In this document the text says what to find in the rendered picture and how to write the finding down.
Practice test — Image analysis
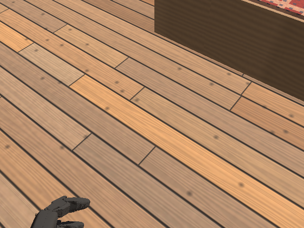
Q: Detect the robot left hand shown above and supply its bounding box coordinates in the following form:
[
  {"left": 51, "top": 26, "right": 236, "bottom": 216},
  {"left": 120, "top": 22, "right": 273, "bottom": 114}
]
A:
[{"left": 30, "top": 196, "right": 90, "bottom": 228}]

